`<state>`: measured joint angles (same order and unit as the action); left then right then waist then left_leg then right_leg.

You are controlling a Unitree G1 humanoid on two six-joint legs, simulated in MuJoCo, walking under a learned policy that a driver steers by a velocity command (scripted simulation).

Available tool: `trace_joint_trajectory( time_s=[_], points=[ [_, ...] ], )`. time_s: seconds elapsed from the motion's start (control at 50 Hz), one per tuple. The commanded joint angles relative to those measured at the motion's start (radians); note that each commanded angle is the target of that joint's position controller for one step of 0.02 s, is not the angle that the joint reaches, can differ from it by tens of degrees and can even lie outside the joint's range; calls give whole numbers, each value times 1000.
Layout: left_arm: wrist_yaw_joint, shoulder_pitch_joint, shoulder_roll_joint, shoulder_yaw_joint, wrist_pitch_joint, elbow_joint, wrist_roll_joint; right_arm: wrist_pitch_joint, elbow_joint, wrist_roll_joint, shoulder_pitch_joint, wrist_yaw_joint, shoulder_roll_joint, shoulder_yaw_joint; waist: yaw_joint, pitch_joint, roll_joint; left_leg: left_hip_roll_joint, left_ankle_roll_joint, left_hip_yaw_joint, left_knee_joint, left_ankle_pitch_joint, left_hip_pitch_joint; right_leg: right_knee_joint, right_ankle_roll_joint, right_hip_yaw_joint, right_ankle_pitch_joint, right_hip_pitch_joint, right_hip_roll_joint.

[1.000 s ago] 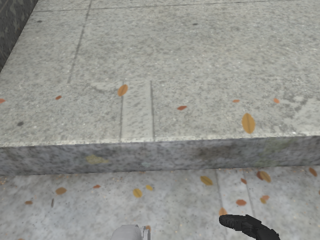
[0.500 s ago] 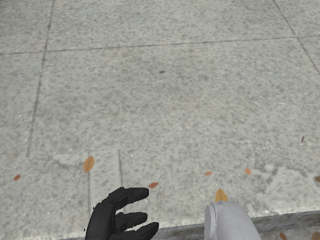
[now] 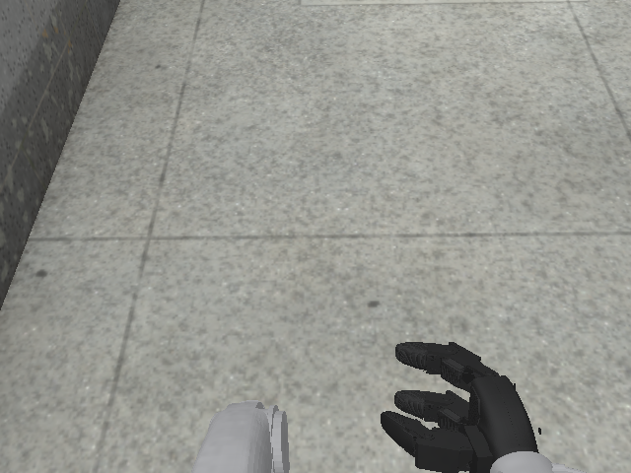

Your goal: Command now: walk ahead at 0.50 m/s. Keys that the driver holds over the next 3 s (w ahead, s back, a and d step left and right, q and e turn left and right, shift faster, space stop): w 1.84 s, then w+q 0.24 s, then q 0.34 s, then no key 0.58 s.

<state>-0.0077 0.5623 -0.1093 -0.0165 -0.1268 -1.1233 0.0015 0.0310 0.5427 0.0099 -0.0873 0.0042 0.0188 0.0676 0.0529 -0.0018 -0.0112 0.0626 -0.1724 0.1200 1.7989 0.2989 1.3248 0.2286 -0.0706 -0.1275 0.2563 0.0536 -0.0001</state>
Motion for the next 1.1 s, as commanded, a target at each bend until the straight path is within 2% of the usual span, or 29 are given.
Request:
trace_joint_trajectory(
  time_s=[0.02,0.06,0.08,0.1,0.12,0.14,0.16,0.18,0.2,0.22,0.24,0.26,0.3,0.36,0.46,0.54,0.58,0.6,0.62,0.64,0.66,0.68,0.7,0.74,0.8,0.86,0.92,1.02,1.1],
  points=[
    [-33,44,-104,-12,-5,84,-21,-1,-65,-25,-52,-22,-39,-5,-62,-80,-55,-36,-31,145,-427,99,-567,-182,-117,47,-1042,106,-169],
    [-34,73,-228,-41,1,135,5,-17,-1,-33,128,-11,-101,-44,-130,-248,-159,-150,-18,154,-553,254,-767,80,-131,65,-1608,-86,-236],
    [-19,32,-268,-55,-6,157,-6,-21,30,-19,259,-9,-166,-65,-194,-297,-216,-163,-39,93,-665,256,-853,265,-123,66,-1685,-151,-266],
    [5,-36,-280,-65,-20,194,-17,-18,74,13,406,-6,-249,-96,-269,-368,-208,-105,-72,-69,-761,263,-1036,521,-102,57,-1560,-62,-239],
    [40,-23,-215,-61,-34,263,-42,-15,128,30,497,2,-338,-131,-250,-421,28,100,-175,-582,-995,607,-1258,880,-59,97,-1183,335,-79],
    [67,-152,-196,-86,-44,298,2,-38,138,18,459,8,-387,-164,-269,-378,195,197,-237,-1073,-1460,769,-1212,1387,-25,143,-181,559,134],
    [63,-155,-105,-79,-51,374,24,-10,134,9,287,1,-344,-158,-145,-273,109,250,-195,-1036,-1492,581,-1136,1705,-21,328,-189,732,83],
    [43,-205,-68,-63,-40,419,26,13,184,-9,256,-5,-306,-152,-88,-145,-3,257,-158,-921,-1469,501,-998,1770,-27,280,-203,776,39],
    [19,-260,-34,-50,-19,456,24,38,250,9,271,-4,-249,-142,-54,-2,-95,241,-118,-744,-1407,346,-868,1771,-51,267,-174,835,11],
    [3,-256,3,-33,4,473,17,59,316,30,295,-9,-156,-116,-4,40,-110,197,-70,-587,-1367,190,-815,1761,-69,292,-135,865,11],
    [-8,-196,51,-8,29,464,23,71,352,39,307,-15,-125,-110,44,52,-80,154,-15,-448,-1357,84,-807,1718,-75,319,-144,875,5],
    [-12,-182,59,0,53,455,21,85,391,37,343,-19,-109,-105,53,70,-39,130,5,-367,-1370,28,-807,1702,-78,324,-109,907,11],
    [-9,-213,-9,-6,78,463,24,101,376,12,296,-20,-170,-114,74,122,-9,70,30,-197,-1455,1,-722,1337,-46,300,-149,820,-10],
    [24,-340,-109,-34,80,491,32,129,371,-12,384,-11,-282,-132,19,60,41,54,-5,-142,-1586,-328,-875,986,-10,117,-298,736,-73],
    [61,-554,-77,-28,72,509,-3,126,343,1,544,5,-337,-157,-109,36,85,81,21,-131,-1697,-464,-1267,496,-9,19,-291,621,-58],
    [39,-557,-106,-40,74,515,24,100,341,-1,586,14,-335,-148,-99,6,141,123,29,-84,-1534,-898,-1478,331,-44,-22,-155,502,23],
    [24,-415,-152,-62,67,476,32,86,341,8,587,24,-369,-156,-30,-46,157,137,42,-78,-1343,-1060,-1506,254,-79,-16,-79,358,69],
    [16,-270,-168,-73,55,429,43,78,329,1,563,26,-378,-159,40,-107,129,119,51,-56,-1174,-972,-1413,193,-99,5,-130,160,61],
    [6,-119,-220,-88,43,399,66,75,291,-1,541,26,-349,-150,96,-215,66,92,49,-54,-937,-660,-1188,236,-135,158,-42,-109,-92],
    [3,-82,-339,-111,32,402,83,76,235,-40,636,12,-218,-118,31,-335,-206,-85,95,-47,-546,42,-763,216,-294,665,-31,-445,-414],
    [10,-142,-293,-106,45,418,41,76,239,-25,589,13,-299,-140,31,-340,-117,-109,97,-168,-397,156,-671,66,-311,845,-20,-346,-417],
    [12,-234,-246,-91,46,429,26,80,208,-15,478,8,-321,-148,2,-170,-36,-57,97,-195,-403,53,-626,50,-275,647,-56,-195,-362],
    [18,-266,-190,-75,38,428,22,87,194,-13,441,2,-322,-146,-15,-110,16,-34,100,-193,-457,2,-648,29,-240,526,-148,-88,-324],
    [14,-258,-153,-59,23,399,14,61,189,11,453,-13,-301,-142,-71,-50,-4,4,117,-184,-544,-27,-719,-14,-171,368,-248,55,-240],
    [10,-205,-176,-58,-1,368,8,31,197,33,456,-29,-280,-136,-91,0,-29,20,137,-152,-617,-47,-694,-65,-154,288,-327,97,-202],
    [16,-148,-202,-59,1,343,8,23,153,32,321,-39,-275,-127,-70,56,-39,54,156,-114,-770,-160,-603,-101,-142,226,-385,87,-173],
    [24,-119,-207,-56,3,332,7,23,126,23,205,-46,-255,-114,-35,66,-54,39,155,-72,-999,-279,-660,-104,-116,164,-447,83,-139],
    [12,-57,-240,-60,12,298,10,30,80,11,69,-42,-270,-113,7,83,-52,9,118,-45,-1180,-324,-677,-71,-100,156,-532,-77,-184],
    [-4,-83,-266,-63,24,281,18,33,101,22,194,-22,-305,-134,-68,17,-70,-79,50,-13,-1249,-159,-865,135,-80,132,-910,-160,-207]
  ],
)
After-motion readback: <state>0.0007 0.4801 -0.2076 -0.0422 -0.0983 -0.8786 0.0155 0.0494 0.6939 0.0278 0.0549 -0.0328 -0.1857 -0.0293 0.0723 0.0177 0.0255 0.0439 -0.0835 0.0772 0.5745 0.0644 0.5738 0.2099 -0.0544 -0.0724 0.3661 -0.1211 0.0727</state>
